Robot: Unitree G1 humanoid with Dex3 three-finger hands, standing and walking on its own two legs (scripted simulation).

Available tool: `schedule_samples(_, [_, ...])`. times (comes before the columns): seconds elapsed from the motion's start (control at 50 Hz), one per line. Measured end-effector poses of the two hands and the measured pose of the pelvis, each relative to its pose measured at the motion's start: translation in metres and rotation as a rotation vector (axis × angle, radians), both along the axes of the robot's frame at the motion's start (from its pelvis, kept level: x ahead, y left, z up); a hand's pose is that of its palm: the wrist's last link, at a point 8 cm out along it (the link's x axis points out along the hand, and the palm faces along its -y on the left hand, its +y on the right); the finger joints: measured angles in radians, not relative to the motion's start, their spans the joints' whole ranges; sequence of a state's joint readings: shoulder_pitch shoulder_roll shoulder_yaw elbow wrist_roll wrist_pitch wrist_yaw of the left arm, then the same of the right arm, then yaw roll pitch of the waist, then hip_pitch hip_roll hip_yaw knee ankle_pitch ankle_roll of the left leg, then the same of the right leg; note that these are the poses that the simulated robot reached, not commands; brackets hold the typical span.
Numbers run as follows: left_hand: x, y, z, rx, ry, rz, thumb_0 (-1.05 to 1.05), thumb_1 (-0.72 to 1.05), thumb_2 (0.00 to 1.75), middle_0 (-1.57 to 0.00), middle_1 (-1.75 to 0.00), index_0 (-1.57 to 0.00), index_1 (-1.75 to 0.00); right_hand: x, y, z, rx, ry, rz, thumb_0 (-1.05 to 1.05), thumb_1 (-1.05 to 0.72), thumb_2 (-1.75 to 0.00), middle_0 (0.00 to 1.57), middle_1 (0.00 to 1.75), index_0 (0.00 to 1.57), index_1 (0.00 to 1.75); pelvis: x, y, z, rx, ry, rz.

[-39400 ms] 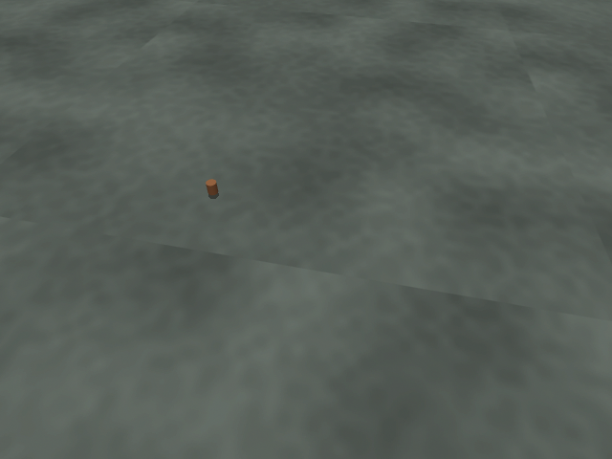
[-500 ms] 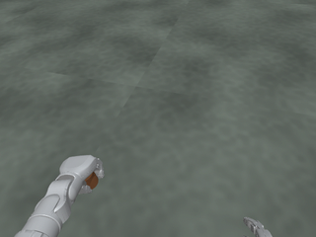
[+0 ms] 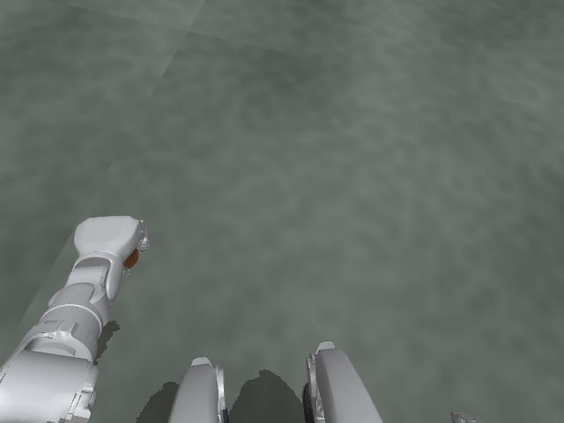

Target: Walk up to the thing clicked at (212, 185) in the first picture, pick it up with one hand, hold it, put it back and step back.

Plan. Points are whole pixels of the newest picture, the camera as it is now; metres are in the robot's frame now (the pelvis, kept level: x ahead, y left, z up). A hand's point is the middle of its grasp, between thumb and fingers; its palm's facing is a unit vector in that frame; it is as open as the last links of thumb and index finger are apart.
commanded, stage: crouch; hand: left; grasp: from above
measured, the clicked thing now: (119, 251) +0.42 +0.23 -0.12
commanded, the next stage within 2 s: lower in 1.54 s
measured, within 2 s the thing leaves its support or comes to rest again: neither
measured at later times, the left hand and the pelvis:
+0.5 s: hand (147, 275) +0.45 +0.24 -0.32, palm faces -0.44 -0.01 -0.90, open 6.4 cm; pelvis -0.02 +0.01 -0.18, yaw -2 degrees
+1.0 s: hand (155, 275) +0.47 +0.25 -0.41, palm faces -0.46 -0.03 -0.89, open 6.4 cm; pelvis -0.04 +0.01 -0.26, yaw -3 degrees
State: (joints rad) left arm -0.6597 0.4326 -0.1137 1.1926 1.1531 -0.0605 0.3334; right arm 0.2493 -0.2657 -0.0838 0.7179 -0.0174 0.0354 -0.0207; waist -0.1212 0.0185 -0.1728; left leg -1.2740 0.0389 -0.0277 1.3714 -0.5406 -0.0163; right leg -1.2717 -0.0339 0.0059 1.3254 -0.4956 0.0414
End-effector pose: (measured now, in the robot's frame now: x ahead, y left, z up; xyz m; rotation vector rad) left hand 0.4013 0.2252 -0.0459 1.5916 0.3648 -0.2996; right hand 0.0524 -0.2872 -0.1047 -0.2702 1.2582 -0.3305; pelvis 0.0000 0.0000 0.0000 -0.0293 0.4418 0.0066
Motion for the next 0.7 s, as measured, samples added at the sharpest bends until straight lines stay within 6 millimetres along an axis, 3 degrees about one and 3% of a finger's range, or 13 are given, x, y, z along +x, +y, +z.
schedule_samples(0.12, [0.017, 0.002, -0.057, -0.006, 0.002, 0.015, -0.01, 0.41, 0.29, -0.75, -0.55, -0.95, -0.50, -0.037, 0.015, -0.051, 0.009, 0.088, -0.045, 0.01, -0.90, -0.90, 0.20, 0.30, 0.20, 0.30, -0.008, 0.007, -0.048, -0.013, 0.083, -0.005])
schedule_samples(0.22, [0.029, 0.007, -0.102, -0.013, 0.025, 0.031, -0.01, 0.42, 0.27, -0.76, -0.55, -0.95, -0.50, -0.050, 0.029, -0.090, 0.035, 0.119, -0.047, 0.01, -0.90, -0.90, 0.20, 0.30, 0.20, 0.30, -0.014, 0.011, -0.084, -0.023, 0.135, -0.007])
schedule_samples(0.34, [0.040, 0.012, -0.158, -0.032, 0.046, 0.019, -0.01, 0.43, 0.24, -0.76, -0.54, -0.96, -0.48, -0.048, 0.036, -0.132, 0.051, 0.128, -0.009, 0.01, -0.90, -0.90, 0.20, 0.30, 0.20, 0.30, -0.019, 0.013, -0.128, -0.038, 0.191, -0.003])
schedule_samples(0.48, [0.049, 0.017, -0.214, -0.046, 0.031, 0.009, -0.01, 0.44, 0.23, -0.76, -0.54, -0.97, -0.48, -0.037, 0.030, -0.172, 0.044, 0.138, 0.062, 0.01, -0.90, -0.90, 0.21, 0.30, 0.20, 0.30, -0.023, 0.011, -0.173, -0.054, 0.221, 0.003])
schedule_samples(0.7, [0.064, 0.023, -0.265, -0.048, 0.025, 0.040, -0.01, 0.42, 0.25, -0.78, -0.52, -0.98, -0.47, -0.036, 0.016, -0.210, 0.022, 0.162, 0.107, 0.01, -0.91, -0.90, 0.20, 0.30, 0.20, 0.30, -0.030, 0.008, -0.218, -0.065, 0.219, 0.002])
